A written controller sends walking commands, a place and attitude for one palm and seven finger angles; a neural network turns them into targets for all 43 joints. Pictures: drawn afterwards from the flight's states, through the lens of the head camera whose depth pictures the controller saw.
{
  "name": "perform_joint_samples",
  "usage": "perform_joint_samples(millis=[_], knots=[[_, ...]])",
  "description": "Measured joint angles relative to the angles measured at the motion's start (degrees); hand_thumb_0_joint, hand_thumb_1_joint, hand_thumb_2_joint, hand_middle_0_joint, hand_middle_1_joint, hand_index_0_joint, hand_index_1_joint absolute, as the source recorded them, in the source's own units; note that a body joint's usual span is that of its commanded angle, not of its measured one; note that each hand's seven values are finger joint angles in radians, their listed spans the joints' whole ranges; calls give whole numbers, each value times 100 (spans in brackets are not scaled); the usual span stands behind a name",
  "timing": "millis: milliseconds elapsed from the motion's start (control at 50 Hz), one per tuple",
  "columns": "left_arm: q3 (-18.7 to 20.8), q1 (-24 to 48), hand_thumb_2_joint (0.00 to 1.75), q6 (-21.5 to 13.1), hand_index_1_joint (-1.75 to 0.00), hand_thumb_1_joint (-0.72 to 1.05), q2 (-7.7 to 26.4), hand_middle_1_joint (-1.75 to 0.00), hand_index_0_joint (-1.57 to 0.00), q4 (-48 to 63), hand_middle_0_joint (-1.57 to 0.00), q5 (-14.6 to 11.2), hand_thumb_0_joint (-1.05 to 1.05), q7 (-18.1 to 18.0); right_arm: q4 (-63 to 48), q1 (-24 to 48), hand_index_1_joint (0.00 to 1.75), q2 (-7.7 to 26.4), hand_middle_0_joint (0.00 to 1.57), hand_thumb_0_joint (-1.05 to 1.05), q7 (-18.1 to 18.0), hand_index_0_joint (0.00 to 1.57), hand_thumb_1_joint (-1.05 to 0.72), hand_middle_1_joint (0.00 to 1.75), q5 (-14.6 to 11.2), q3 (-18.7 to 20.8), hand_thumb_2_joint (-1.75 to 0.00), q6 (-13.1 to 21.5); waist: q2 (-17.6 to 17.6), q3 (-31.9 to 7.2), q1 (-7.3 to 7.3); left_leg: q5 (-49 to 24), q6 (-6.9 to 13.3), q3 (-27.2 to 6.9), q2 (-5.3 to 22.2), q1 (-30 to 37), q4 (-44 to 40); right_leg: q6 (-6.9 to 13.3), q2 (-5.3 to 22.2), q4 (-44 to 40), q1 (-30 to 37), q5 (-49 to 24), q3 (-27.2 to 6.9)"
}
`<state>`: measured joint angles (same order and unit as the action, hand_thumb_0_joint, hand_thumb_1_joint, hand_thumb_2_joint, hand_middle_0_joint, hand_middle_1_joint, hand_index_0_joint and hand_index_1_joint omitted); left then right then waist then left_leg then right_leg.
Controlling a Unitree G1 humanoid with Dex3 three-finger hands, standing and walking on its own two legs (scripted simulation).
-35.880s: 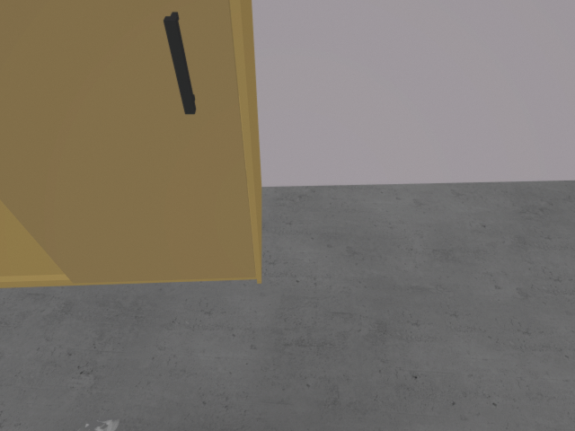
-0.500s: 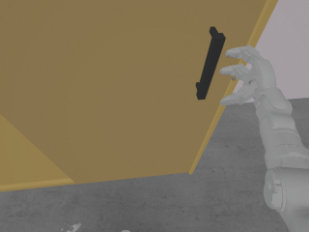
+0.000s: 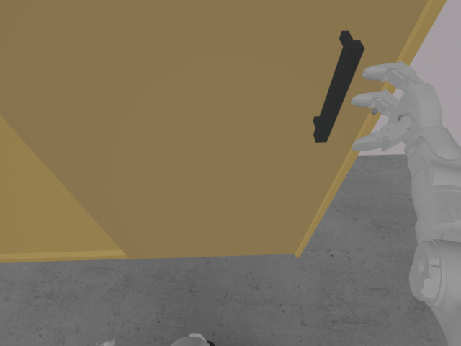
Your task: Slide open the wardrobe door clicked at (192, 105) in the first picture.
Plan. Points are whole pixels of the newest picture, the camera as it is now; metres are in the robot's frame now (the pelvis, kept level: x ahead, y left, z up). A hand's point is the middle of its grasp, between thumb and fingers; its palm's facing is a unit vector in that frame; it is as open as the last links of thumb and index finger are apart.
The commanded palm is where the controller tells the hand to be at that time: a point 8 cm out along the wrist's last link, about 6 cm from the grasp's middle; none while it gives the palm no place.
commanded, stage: move the hooked fingers beside the handle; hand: right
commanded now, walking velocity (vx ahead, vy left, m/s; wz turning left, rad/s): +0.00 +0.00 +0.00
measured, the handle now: (331, 92) +0.51 -0.11 +0.17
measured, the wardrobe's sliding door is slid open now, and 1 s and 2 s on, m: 0.00 0.00 0.00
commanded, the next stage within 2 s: none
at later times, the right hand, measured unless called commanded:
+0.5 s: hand (378, 110) +0.48 -0.18 +0.16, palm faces -0.16 +0.99 -0.03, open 13.1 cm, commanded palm +0.48 -0.22 +0.16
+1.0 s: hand (377, 110) +0.48 -0.18 +0.16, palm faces -0.16 +0.99 -0.03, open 13.2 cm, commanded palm +0.47 -0.23 +0.16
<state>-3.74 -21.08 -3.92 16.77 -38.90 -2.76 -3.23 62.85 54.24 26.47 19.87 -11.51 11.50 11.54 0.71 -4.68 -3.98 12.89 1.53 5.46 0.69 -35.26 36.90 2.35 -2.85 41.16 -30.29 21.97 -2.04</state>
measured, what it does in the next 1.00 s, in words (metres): stands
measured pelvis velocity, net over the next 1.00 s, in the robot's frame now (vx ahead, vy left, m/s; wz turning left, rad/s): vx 0.00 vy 0.00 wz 0.03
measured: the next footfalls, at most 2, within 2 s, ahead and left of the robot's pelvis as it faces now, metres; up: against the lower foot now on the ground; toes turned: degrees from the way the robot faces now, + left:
none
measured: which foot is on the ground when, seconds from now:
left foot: down 0.00-1.00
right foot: down 0.00-1.00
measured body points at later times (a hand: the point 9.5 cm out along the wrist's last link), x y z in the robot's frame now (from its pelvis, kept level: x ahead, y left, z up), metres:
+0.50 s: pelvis -0.01 +0.00 +0.00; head +0.06 +0.00 +0.44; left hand +0.05 +0.27 -0.11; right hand +0.48 -0.23 +0.17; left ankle +0.05 +0.11 -0.72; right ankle -0.02 -0.09 -0.72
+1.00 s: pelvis +0.00 +0.00 +0.00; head +0.06 +0.00 +0.45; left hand +0.03 +0.27 -0.11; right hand +0.48 -0.23 +0.17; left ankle +0.05 +0.11 -0.72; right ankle -0.02 -0.09 -0.72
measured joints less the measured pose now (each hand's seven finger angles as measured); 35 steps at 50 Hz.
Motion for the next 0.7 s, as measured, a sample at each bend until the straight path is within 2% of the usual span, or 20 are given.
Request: perform_joint_samples(millis=[140, 440, 700], knots=[[-3, -52, 89, -20, -30, 91, 2, -30, -20, 2, -20, -7, 1, -11, 15, -52, 124, 35, 40, -1, 29, 38, 50, 124, -9, 56, -30, 43, 16, 11, -20, -19, -3, -29, -18, 26, -31, 2, 14, -31, 36, -7, 28], [-45, 28, 89, -34, -30, 91, 38, -30, -20, 102, -20, -19, 1, -31, 243, 153, 123, 277, 47, -1, 368, 45, 50, 123, 98, 251, -30, 13, -10, -14, -101, -49, 14, -11, -50, -144, 8, -15, 49, 84, -167, 3, 18], [-48, -43, 89, 1, -30, 91, 55, -30, -20, 148, -20, -25, 1, -36, 269, 104, 123, 400, 48, -1, 404, 46, 50, 123, 145, 410, -30, 26, 3, -4, -180, -99, 20, -59, -89, -175, -12, -19, 84, 96, -191, -7, 70]])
